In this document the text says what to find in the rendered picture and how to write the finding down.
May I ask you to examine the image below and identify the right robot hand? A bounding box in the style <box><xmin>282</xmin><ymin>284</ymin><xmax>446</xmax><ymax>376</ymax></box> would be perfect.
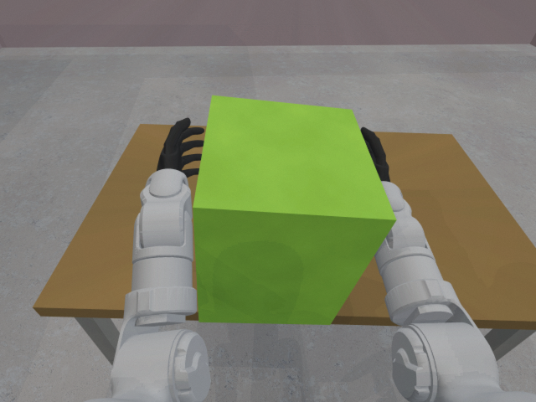
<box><xmin>360</xmin><ymin>127</ymin><xmax>390</xmax><ymax>182</ymax></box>

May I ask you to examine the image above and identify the carton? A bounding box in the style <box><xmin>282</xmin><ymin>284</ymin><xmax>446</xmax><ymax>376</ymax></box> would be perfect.
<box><xmin>193</xmin><ymin>95</ymin><xmax>397</xmax><ymax>325</ymax></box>

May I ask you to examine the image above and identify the right robot forearm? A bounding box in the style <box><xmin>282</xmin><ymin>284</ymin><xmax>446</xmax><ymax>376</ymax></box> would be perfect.
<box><xmin>374</xmin><ymin>181</ymin><xmax>499</xmax><ymax>383</ymax></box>

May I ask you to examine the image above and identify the robot right upper arm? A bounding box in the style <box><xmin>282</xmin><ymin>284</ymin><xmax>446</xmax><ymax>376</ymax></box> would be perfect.
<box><xmin>391</xmin><ymin>322</ymin><xmax>536</xmax><ymax>402</ymax></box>

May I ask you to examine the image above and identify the robot left upper arm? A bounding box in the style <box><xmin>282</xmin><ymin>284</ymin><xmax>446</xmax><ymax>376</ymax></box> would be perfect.
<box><xmin>84</xmin><ymin>329</ymin><xmax>211</xmax><ymax>402</ymax></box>

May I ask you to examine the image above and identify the left robot hand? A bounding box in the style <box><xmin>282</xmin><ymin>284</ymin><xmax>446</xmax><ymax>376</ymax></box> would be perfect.
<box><xmin>157</xmin><ymin>118</ymin><xmax>204</xmax><ymax>178</ymax></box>

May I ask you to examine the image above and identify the table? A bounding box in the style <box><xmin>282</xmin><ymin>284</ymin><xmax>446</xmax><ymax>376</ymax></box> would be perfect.
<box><xmin>33</xmin><ymin>124</ymin><xmax>536</xmax><ymax>365</ymax></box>

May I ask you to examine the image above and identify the left robot forearm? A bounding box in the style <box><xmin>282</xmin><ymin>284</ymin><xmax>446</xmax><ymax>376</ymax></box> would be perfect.
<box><xmin>111</xmin><ymin>168</ymin><xmax>197</xmax><ymax>396</ymax></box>

